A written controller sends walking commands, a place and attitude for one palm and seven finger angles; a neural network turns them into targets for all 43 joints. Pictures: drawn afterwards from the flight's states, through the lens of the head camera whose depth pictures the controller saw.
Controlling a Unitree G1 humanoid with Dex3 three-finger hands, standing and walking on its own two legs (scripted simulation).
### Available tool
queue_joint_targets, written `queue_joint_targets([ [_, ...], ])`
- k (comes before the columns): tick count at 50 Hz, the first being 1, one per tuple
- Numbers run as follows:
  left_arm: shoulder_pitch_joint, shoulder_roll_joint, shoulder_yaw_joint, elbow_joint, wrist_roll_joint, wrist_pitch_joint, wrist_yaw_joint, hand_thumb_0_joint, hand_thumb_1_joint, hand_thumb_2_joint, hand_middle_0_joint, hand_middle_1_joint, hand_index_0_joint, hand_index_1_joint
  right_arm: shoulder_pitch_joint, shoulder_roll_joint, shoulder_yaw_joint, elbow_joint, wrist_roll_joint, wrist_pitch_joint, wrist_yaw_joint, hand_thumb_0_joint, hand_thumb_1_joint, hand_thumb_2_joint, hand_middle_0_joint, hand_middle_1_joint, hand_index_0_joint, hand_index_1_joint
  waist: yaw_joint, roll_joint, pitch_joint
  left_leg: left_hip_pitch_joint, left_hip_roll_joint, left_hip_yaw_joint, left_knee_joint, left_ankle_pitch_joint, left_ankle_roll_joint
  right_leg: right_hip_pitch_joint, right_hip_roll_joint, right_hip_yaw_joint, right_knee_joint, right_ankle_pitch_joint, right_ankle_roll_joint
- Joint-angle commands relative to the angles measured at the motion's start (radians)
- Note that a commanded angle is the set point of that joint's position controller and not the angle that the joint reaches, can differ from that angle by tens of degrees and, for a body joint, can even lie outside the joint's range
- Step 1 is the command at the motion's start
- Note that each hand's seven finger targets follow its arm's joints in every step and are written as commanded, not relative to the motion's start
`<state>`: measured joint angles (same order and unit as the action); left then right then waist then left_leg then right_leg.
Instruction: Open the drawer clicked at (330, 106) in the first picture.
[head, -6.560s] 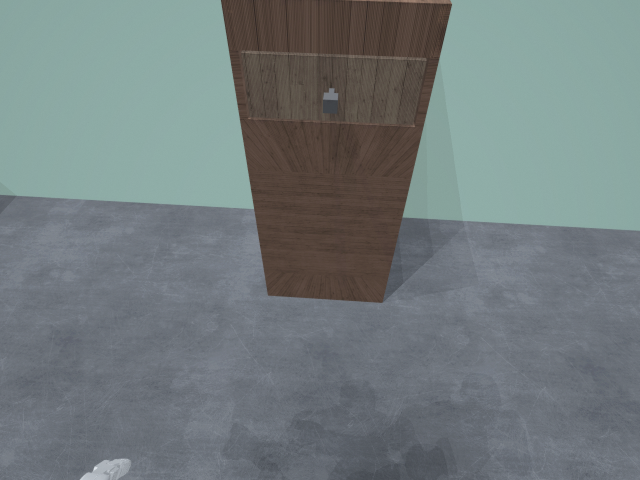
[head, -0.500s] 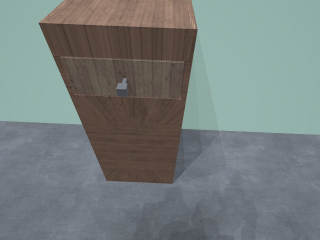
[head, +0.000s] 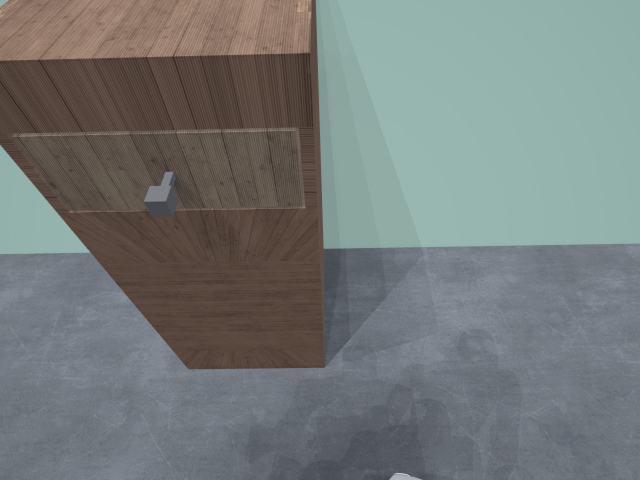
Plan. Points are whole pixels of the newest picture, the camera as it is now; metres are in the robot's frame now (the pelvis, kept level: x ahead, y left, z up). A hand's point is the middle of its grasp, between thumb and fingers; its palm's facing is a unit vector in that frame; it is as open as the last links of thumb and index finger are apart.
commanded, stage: come to a stop and stand still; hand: left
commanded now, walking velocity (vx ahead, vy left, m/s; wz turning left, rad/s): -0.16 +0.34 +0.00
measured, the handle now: (164, 192) +0.48 +0.24 +0.08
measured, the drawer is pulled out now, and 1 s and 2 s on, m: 0.00 0.00 0.00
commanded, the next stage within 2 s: look again from close up in 1.38 s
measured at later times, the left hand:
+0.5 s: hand out of the picture -0.02 +0.21 -0.16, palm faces +0.10 -0.98 -0.19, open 7.4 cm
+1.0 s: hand out of the picture -0.02 +0.17 -0.16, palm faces +0.05 -0.98 -0.20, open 7.3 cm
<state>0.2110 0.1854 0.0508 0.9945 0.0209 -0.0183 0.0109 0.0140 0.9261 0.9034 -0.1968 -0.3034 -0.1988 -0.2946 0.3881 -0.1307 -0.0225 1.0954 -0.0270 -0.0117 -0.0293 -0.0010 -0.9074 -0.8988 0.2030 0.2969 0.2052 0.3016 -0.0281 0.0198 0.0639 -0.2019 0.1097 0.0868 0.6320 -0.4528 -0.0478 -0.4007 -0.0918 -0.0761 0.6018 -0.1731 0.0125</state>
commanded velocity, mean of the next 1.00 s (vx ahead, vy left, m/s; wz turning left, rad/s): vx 0.03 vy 0.02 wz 0.00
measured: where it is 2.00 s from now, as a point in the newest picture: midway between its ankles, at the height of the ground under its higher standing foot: outside the picture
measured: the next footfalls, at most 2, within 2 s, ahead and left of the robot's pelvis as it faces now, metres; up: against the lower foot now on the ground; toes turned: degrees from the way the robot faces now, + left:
left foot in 0.34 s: +0.00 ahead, +0.09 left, +0.00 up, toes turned +4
right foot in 0.70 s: -0.01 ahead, -0.10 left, +0.00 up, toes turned +0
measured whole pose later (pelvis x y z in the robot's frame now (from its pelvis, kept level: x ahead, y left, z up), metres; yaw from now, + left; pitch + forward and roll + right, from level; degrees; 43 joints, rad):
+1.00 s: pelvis -0.02 +0.01 +0.01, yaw +1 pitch +0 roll -1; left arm 0.31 0.13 -0.01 1.10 0.02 -0.01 0.05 0.01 0.92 0.90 -0.20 -0.30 -0.20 -0.30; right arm 0.35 -0.12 0.02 1.09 -0.03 -0.01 -0.03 0.01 -0.93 -0.90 0.20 0.30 0.20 0.30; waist -0.01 0.03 -0.03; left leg -0.23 -0.03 0.08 0.56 -0.33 0.07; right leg -0.19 0.02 -0.04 0.54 -0.34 -0.02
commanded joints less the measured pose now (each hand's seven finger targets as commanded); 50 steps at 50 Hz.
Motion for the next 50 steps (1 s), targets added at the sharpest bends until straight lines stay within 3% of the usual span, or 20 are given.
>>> queue_joint_targets([
  [1,0.118,0.164,0.024,-0.028,0.004,-0.008,0.014,0.000,0.900,0.900,-0.200,-0.300,-0.200,-0.300,0.070,-0.032,-0.027,-0.058,0.022,0.022,-0.002,0.000,-0.900,-0.900,0.200,0.300,0.200,0.300,0.040,-0.276,-0.125,-0.191,-0.066,-0.048,0.351,-0.178,0.039,0.228,-0.301,0.273,-0.211,0.591,-0.168],
  [3,0.077,0.133,0.020,-0.035,0.004,-0.004,0.029,0.000,0.900,0.900,-0.200,-0.300,-0.200,-0.300,0.026,-0.062,-0.030,-0.057,0.017,0.038,-0.002,0.000,-0.900,-0.900,0.200,0.300,0.200,0.300,0.041,-0.348,-0.080,-0.257,-0.063,-0.067,0.454,-0.123,0.021,0.216,-0.281,0.249,-0.202,0.651,-0.170],
  [5,0.071,0.144,0.031,-0.050,0.005,0.004,0.034,0.000,0.900,0.900,-0.200,-0.300,-0.200,-0.300,-0.007,-0.077,-0.036,-0.069,0.018,0.044,0.009,0.000,-0.900,-0.900,0.200,0.300,0.200,0.300,0.050,-0.255,-0.114,-0.268,-0.083,-0.063,0.486,-0.068,0.008,0.222,-0.279,0.213,-0.208,0.598,-0.182],
  [11,0.006,0.187,0.055,-0.092,0.017,0.030,0.038,0.000,0.900,0.900,-0.200,-0.300,-0.200,-0.300,-0.067,-0.071,-0.041,-0.121,0.010,0.057,0.030,0.000,-0.900,-0.900,0.200,0.300,0.200,0.300,0.053,-0.192,-0.099,-0.166,-0.094,-0.046,0.269,-0.003,0.017,0.079,-0.271,0.231,-0.301,0.016,-0.186],
  [14,-0.052,0.188,0.054,-0.114,0.016,0.047,0.033,0.000,0.900,0.900,-0.200,-0.300,-0.200,-0.300,0.043,-0.066,-0.041,-0.104,0.014,0.044,0.031,0.000,-0.900,-0.900,0.200,0.300,0.200,0.300,-0.007,-0.190,-0.096,0.067,-0.119,-0.010,-0.023,0.112,0.044,-0.085,-0.212,0.209,-0.300,-0.253,-0.121],
  [16,-0.052,0.110,0.034,-0.126,0.004,0.067,0.023,0.000,0.900,0.900,-0.200,-0.300,-0.200,-0.300,0.107,-0.116,-0.044,-0.095,0.005,0.034,0.020,0.000,-0.900,-0.900,0.200,0.300,0.200,0.300,-0.038,0.062,-0.057,0.125,-0.036,-0.127,-0.286,0.010,0.073,-0.209,-0.055,0.094,-0.065,-0.390,-0.042],
  [17,-0.029,0.032,0.020,-0.141,-0.004,0.075,0.020,0.000,0.900,0.900,-0.200,-0.300,-0.200,-0.300,0.047,-0.201,-0.060,-0.135,-0.007,0.031,0.016,0.000,-0.900,-0.900,0.200,0.300,0.200,0.300,-0.027,0.374,0.016,-0.062,0.181,-0.431,-0.485,-0.237,0.135,-0.245,0.079,-0.010,0.213,-0.398,0.010],
  [19,-0.014,0.052,0.028,-0.138,-0.003,0.068,0.003,0.000,0.900,0.900,-0.200,-0.300,-0.200,-0.300,-0.151,-0.213,-0.046,-0.203,-0.018,0.030,0.006,0.000,-0.900,-0.900,0.200,0.300,0.200,0.300,0.051,0.196,0.073,-0.360,0.226,-0.451,-0.577,-0.294,0.254,-0.105,0.046,0.110,0.424,-0.232,-0.016],
  [21,0.069,0.031,0.020,-0.066,0.018,0.056,-0.007,0.000,0.900,0.900,-0.200,-0.300,-0.200,-0.300,-0.173,-0.164,-0.027,-0.189,-0.012,0.004,0.004,0.000,-0.900,-0.900,0.200,0.300,0.200,0.300,0.073,0.098,0.019,-0.234,0.132,-0.337,-0.497,-0.137,0.202,-0.119,0.068,0.094,0.532,-0.144,-0.015],
  [30,0.033,-0.015,-0.021,-0.041,0.003,0.014,-0.010,0.000,0.900,0.900,-0.200,-0.300,-0.200,-0.300,0.046,-0.141,-0.016,-0.081,-0.011,-0.021,-0.009,0.000,-0.900,-0.900,0.200,0.300,0.200,0.300,-0.024,0.096,-0.010,0.068,0.147,-0.290,-0.403,0.270,0.241,-0.037,0.063,0.030,0.096,-0.308,-0.018],
  [32,0.100,-0.023,-0.025,-0.010,-0.004,0.007,-0.004,0.000,0.900,0.900,-0.200,-0.300,-0.200,-0.300,0.039,-0.141,-0.012,-0.064,-0.003,-0.016,-0.009,0.000,-0.900,-0.900,0.200,0.300,0.200,0.300,0.007,0.090,-0.036,0.018,0.122,-0.264,-0.348,0.336,0.221,0.111,0.077,0.033,-0.076,-0.236,-0.022],
  [33,0.294,0.053,-0.032,0.106,0.000,-0.013,0.045,0.000,0.900,0.900,-0.200,-0.300,-0.200,-0.300,-0.188,-0.204,-0.018,-0.128,0.020,-0.024,0.004,0.000,-0.900,-0.900,0.200,0.300,0.200,0.300,0.132,0.025,0.034,-0.138,0.078,-0.108,-0.097,0.296,0.129,0.161,-0.011,0.150,-0.198,-0.020,-0.038],
  [34,0.272,0.092,-0.039,0.055,0.005,-0.026,0.042,0.000,0.900,0.900,-0.200,-0.300,-0.200,-0.300,-0.153,-0.073,0.001,-0.171,0.016,-0.010,0.027,0.000,-0.900,-0.900,0.200,0.300,0.200,0.300,0.075,-0.218,0.070,-0.251,-0.069,-0.051,0.058,0.031,0.075,0.089,-0.101,0.358,-0.391,-0.271,-0.063],
  [35,0.220,0.079,-0.047,0.031,0.002,-0.037,0.039,0.000,0.900,0.900,-0.200,-0.300,-0.200,-0.300,-0.113,-0.073,0.004,-0.166,0.003,-0.002,0.034,0.000,-0.900,-0.900,0.200,0.300,0.200,0.300,0.024,-0.109,0.083,-0.249,-0.076,-0.065,0.172,0.012,0.061,0.054,-0.167,0.408,-0.415,-0.214,-0.128],
  [37,0.158,0.116,-0.043,0.012,0.000,-0.050,0.033,0.000,0.900,0.900,-0.200,-0.300,-0.200,-0.300,-0.013,-0.043,0.010,-0.133,0.005,-0.004,0.049,0.000,-0.900,-0.900,0.200,0.300,0.200,0.300,-0.020,0.078,-0.146,-0.130,-0.093,-0.037,0.143,0.058,0.059,0.193,-0.115,0.251,-0.319,-0.005,-0.168],
  [38,0.159,0.109,-0.024,0.022,-0.006,-0.060,0.040,0.000,0.900,0.900,-0.200,-0.300,-0.200,-0.300,-0.004,-0.040,0.015,-0.118,0.011,-0.008,0.043,0.000,-0.900,-0.900,0.200,0.300,0.200,0.300,-0.009,-0.227,-0.200,-0.176,-0.095,-0.051,0.137,0.058,0.065,0.295,-0.082,0.275,-0.263,0.128,-0.164],
  [39,0.138,0.073,-0.028,0.030,-0.010,-0.061,0.046,0.000,0.900,0.900,-0.200,-0.300,-0.200,-0.300,-0.006,-0.080,0.011,-0.120,0.011,-0.010,0.034,0.000,-0.900,-0.900,0.200,0.300,0.200,0.300,-0.009,-0.330,-0.202,-0.175,-0.071,-0.068,0.125,0.057,0.074,0.307,-0.098,0.252,-0.233,0.227,-0.170],
  [41,0.094,0.043,-0.038,0.025,-0.012,-0.043,0.048,0.000,0.900,0.900,-0.200,-0.300,-0.200,-0.300,0.037,-0.064,0.015,-0.087,0.016,-0.013,0.017,0.000,-0.900,-0.900,0.200,0.300,0.200,0.300,-0.033,-0.199,-0.165,0.002,-0.068,-0.068,-0.071,0.151,0.067,0.185,-0.074,0.203,-0.195,0.117,-0.145],
  [44,0.144,0.016,-0.043,0.044,-0.011,-0.012,0.043,0.000,0.900,0.900,-0.200,-0.300,-0.200,-0.300,0.026,-0.086,0.022,-0.052,0.003,-0.022,0.006,0.000,-0.900,-0.900,0.200,0.300,0.200,0.300,0.017,0.216,0.027,-0.084,0.050,-0.231,-0.261,0.289,0.133,0.104,0.063,0.099,-0.093,-0.177,-0.070],
  [50,0.180,0.015,-0.051,0.086,-0.008,-0.013,0.035,0.000,0.900,0.900,-0.200,-0.300,-0.200,-0.300,-0.002,-0.081,0.025,-0.034,0.013,-0.028,-0.006,0.000,-0.900,-0.900,0.200,0.300,0.200,0.300,0.033,-0.025,0.049,-0.076,0.004,-0.175,-0.263,0.311,0.123,0.172,0.022,0.133,-0.165,-0.012,-0.067],
])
